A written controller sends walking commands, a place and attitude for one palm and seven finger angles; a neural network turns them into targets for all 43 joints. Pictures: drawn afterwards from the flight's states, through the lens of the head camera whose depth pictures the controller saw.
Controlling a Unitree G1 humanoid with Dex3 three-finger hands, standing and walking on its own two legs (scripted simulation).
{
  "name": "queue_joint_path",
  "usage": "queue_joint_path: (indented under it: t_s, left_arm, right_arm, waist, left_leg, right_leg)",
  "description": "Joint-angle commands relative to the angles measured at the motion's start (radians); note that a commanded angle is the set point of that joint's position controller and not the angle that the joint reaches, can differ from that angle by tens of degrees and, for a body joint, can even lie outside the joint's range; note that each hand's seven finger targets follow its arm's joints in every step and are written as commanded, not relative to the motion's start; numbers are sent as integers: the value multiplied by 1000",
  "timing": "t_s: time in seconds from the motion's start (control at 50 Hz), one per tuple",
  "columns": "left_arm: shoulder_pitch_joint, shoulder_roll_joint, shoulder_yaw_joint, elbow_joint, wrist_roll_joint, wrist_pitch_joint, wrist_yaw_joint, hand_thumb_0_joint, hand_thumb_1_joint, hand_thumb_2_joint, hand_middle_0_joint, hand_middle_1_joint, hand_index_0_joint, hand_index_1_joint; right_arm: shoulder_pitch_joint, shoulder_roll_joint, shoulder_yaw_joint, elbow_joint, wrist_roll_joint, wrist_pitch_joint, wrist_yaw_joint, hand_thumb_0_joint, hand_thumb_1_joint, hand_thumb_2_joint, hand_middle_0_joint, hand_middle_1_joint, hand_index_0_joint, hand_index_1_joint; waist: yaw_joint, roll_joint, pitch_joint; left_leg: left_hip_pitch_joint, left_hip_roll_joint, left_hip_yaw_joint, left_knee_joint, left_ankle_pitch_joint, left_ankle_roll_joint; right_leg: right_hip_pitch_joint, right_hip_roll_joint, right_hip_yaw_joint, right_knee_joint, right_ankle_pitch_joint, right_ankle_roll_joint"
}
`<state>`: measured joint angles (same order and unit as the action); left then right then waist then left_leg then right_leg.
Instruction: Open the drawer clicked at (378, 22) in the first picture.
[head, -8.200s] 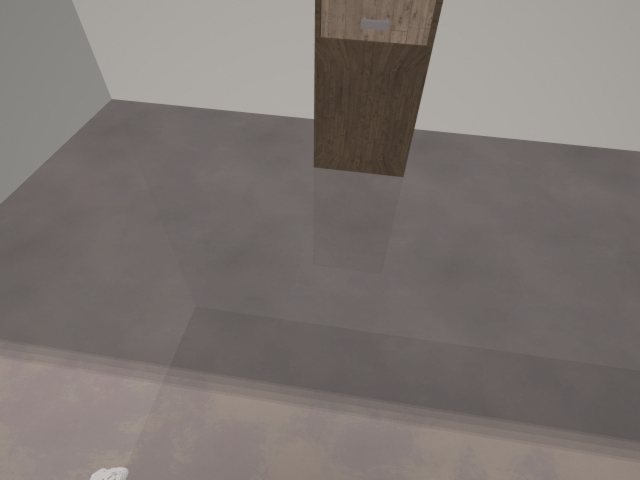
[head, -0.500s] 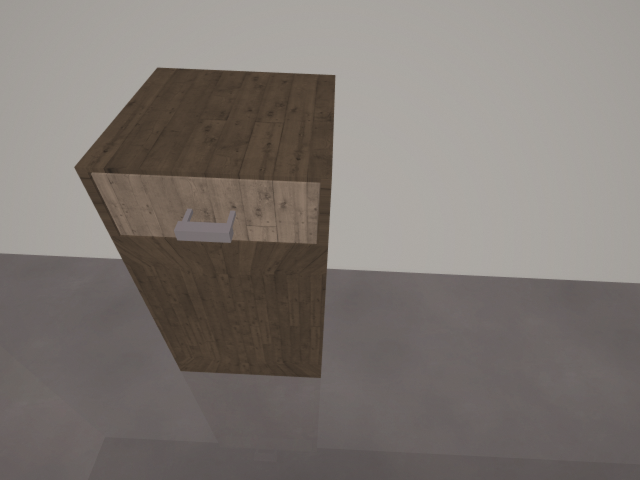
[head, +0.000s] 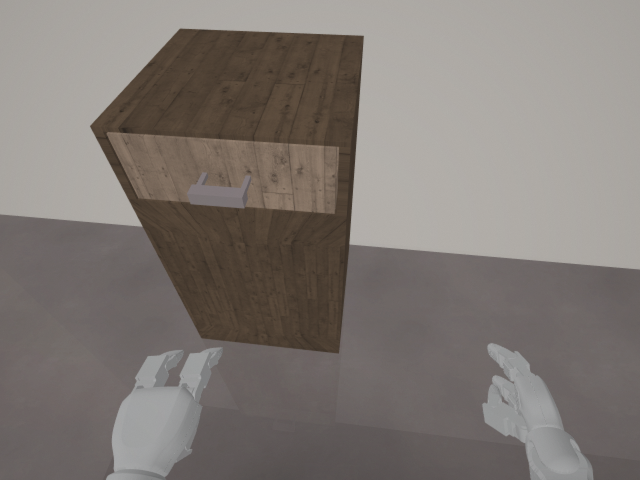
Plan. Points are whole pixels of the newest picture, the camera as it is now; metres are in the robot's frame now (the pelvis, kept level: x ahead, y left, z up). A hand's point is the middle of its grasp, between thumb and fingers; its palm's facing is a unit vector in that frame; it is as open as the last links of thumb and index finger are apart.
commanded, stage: raise the hand with hooked fingers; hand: left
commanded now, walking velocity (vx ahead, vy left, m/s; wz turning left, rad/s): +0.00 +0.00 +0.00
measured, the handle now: (221, 187) +0.58 +0.27 +0.00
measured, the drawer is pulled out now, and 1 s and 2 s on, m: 0.00 0.00 0.00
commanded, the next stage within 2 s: move the hooked fingers above the handle in 1.44 s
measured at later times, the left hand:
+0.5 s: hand (159, 333) +0.27 +0.25 +0.03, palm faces +0.01 -0.09 -1.00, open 11.8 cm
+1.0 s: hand (151, 257) +0.33 +0.26 +0.10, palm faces +0.03 -0.07 -1.00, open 13.8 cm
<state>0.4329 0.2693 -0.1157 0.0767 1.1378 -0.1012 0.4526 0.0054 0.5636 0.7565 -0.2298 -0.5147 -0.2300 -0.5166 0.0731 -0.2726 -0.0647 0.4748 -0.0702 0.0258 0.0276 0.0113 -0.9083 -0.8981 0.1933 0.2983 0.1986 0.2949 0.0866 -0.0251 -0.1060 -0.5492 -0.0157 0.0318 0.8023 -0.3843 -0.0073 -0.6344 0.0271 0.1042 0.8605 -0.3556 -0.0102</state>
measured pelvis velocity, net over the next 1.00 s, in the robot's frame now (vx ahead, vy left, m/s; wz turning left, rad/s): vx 0.05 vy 0.01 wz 0.05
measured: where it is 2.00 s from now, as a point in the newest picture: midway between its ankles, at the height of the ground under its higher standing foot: outside the picture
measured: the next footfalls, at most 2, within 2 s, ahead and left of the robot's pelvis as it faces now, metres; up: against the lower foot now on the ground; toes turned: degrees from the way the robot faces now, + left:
none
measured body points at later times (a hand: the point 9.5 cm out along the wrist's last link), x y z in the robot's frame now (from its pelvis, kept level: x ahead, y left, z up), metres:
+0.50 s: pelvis +0.04 +0.01 +0.01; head +0.09 -0.01 +0.46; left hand +0.26 +0.25 +0.09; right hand +0.23 -0.20 -0.10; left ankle +0.01 +0.13 -0.70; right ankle +0.05 -0.11 -0.70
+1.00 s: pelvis +0.05 +0.01 +0.03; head +0.07 -0.02 +0.48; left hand +0.33 +0.26 +0.15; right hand +0.27 -0.19 -0.07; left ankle +0.01 +0.13 -0.70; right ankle +0.05 -0.11 -0.70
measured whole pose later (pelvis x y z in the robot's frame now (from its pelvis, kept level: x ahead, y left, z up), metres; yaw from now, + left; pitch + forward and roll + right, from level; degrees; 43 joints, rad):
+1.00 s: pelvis +0.05 +0.01 +0.03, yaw +3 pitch +4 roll +0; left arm -0.04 0.46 -0.06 0.06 0.97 0.02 0.10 0.00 -0.47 0.31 -0.32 -1.18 -0.32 -1.19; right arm 0.10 -0.22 0.00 0.58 -0.02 0.11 -0.02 0.01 -0.90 -0.90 0.20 0.30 0.20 0.30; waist 0.08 0.06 -0.04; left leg -0.30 -0.02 -0.03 0.58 -0.35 0.00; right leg -0.34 0.01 0.04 0.60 -0.32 0.00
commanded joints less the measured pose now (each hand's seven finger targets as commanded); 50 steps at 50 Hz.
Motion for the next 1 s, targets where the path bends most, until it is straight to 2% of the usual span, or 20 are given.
queue_joint_path:
  t_s: [0.0,0.02,0.06,0.08,0.1,0.18,0.22,0.26,0.28,0.32,0.38,0.42,0.46,0.5,0.54,0.66,0.72,0.8,0.92,0.98]
  left_arm:
    - [-236,223,167,-366,24,-8,109,0,340,660,-240,-660,-240,-660]
    - [-242,219,164,-361,10,-10,110,0,317,650,-242,-675,-242,-675]
    - [-250,219,152,-375,-16,-7,100,0,270,630,-245,-705,-245,-705]
    - [-269,197,129,-384,-34,6,88,0,247,620,-247,-720,-247,-720]
    - [-253,184,112,-361,-49,21,72,0,223,610,-248,-735,-248,-735]
    - [-152,179,98,-323,-90,100,-22,0,130,570,-255,-795,-255,-795]
    - [-119,217,120,-325,-98,113,-66,0,83,550,-258,-825,-258,-825]
    - [-113,223,127,-324,-98,110,-97,0,37,530,-262,-855,-262,-855]
    - [-121,253,163,-327,-95,104,-102,0,13,520,-263,-870,-263,-870]
    - [-152,261,175,-343,-92,86,-102,0,-33,500,-267,-900,-267,-900]
    - [-194,286,217,-340,-102,70,-91,0,-103,470,-272,-945,-272,-945]
    - [-220,284,217,-368,-110,56,-79,0,-150,450,-275,-975,-275,-975]
    - [-226,281,217,-376,-121,51,-76,0,-197,430,-278,-1005,-278,-1005]
    - [-234,273,205,-367,-133,62,-80,0,-243,410,-282,-1035,-282,-1035]
    - [-277,270,187,-358,-139,80,-96,0,-290,390,-285,-1065,-285,-1065]
    - [-387,322,191,-348,-134,117,-161,0,-430,330,-295,-1155,-295,-1155]
    - [-453,332,190,-317,-147,127,-197,0,-500,300,-300,-1200,-300,-1200]
    - [-570,362,191,-283,-149,133,-241,0,-500,300,-300,-1200,-300,-1200]
    - [-709,381,177,-216,-176,120,-321,0,-500,300,-300,-1200,-300,-1200]
    - [-785,412,193,-214,-179,98,-348,0,-500,300,-300,-1200,-300,-1200]
  right_arm:
    - [-89,-42,-6,-147,-25,0,4,0,-900,-900,200,300,200,300]
    - [-88,-43,-5,-141,-23,-2,2,0,-900,-900,200,300,200,300]
    - [-90,-51,-1,-138,-25,-1,1,0,-900,-900,200,300,200,300]
    - [-93,-52,2,-132,-25,-1,1,0,-900,-900,200,300,200,300]
    - [-90,-54,4,-126,-23,0,-2,0,-900,-900,200,300,200,300]
    - [-100,-53,23,-125,-5,18,-11,0,-900,-900,200,300,200,300]
    - [-89,-47,34,-121,6,22,-17,0,-900,-900,200,300,200,300]
    - [-80,-41,43,-114,9,19,-20,0,-900,-900,200,300,200,300]
    - [-85,-46,45,-111,8,19,-23,0,-900,-900,200,300,200,300]
    - [-70,-41,42,-101,5,16,-23,0,-900,-900,200,300,200,300]
    - [-63,-45,32,-91,4,14,-27,0,-900,-900,200,300,200,300]
    - [-48,-47,20,-82,5,10,-27,0,-900,-900,200,300,200,300]
    - [-38,-52,9,-73,6,7,-25,0,-900,-900,200,300,200,300]
    - [-37,-57,4,-66,11,6,-24,0,-900,-900,200,300,200,300]
    - [-39,-66,-1,-61,18,11,-26,0,-900,-900,200,300,200,300]
    - [-45,-69,0,-50,31,20,-32,0,-900,-900,200,300,200,300]
    - [-49,-68,7,-47,41,30,-37,0,-900,-900,200,300,200,300]
    - [-59,-64,15,-43,48,42,-44,0,-900,-900,200,300,200,300]
    - [-53,-64,25,-36,54,48,-59,0,-900,-900,200,300,200,300]
    - [-47,-68,27,-30,55,49,-62,0,-900,-900,200,300,200,300]
  waist:
    - [-17,70,-215]
    - [-33,97,-226]
    - [-48,124,-248]
    - [-66,104,-231]
    - [-70,80,-223]
    - [-43,19,-196]
    - [-26,-2,-180]
    - [-18,-23,-164]
    - [-11,-16,-151]
    - [-6,24,-155]
    - [-10,5,-157]
    - [-12,44,-211]
    - [-16,47,-232]
    - [-21,43,-220]
    - [-30,36,-196]
    - [-12,58,-211]
    - [-12,50,-171]
    - [-16,63,-151]
    - [-24,30,-141]
    - [-25,53,-169]
  left_leg:
    - [121,-46,-57,27,116,32]
    - [139,-45,-58,48,126,35]
    - [144,-40,-65,58,159,36]
    - [144,-37,-79,59,166,36]
    - [132,-33,-72,50,168,39]
    - [105,-27,-62,-29,208,40]
    - [106,-22,-53,-66,228,35]
    - [109,-20,-47,-89,244,35]
    - [108,-16,-51,-103,244,34]
    - [129,-16,-45,-119,259,31]
    - [140,-16,-44,-131,276,33]
    - [177,-20,-41,-128,321,33]
    - [199,-17,-42,-125,390,31]
    - [206,-14,-44,-131,414,30]
    - [215,-10,-41,-145,413,30]
    - [273,-6,-37,-187,484,28]
    - [274,-6,-33,-220,456,27]
    - [292,-12,-21,-251,432,26]
    - [307,-20,-9,-281,396,33]
    - [322,-21,-16,-289,412,30]
  right_leg:
    - [-49,1,83,-120,-27,-81]
    - [-73,3,76,-113,-13,-80]
    - [-66,7,44,-86,52,-75]
    - [-80,13,31,-83,61,-72]
    - [-53,12,9,-86,84,-64]
    - [107,18,-30,-122,185,-56]
    - [171,12,-30,-141,219,-52]
    - [207,6,-38,-155,248,-47]
    - [217,9,-31,-161,240,-50]
    - [234,2,-42,-166,249,-50]
    - [258,1,-44,-182,268,-47]
    - [279,-5,-42,-178,324,-46]
    - [288,-7,-47,-171,378,-46]
    - [291,-8,-58,-175,385,-43]
    - [287,-10,-68,-191,377,-39]
    - [344,-11,-76,-218,402,-38]
    - [362,-11,-87,-245,381,-37]
    - [386,-10,-86,-280,372,-37]
    - [427,-12,-89,-326,371,-29]
    - [444,-10,-90,-333,375,-31]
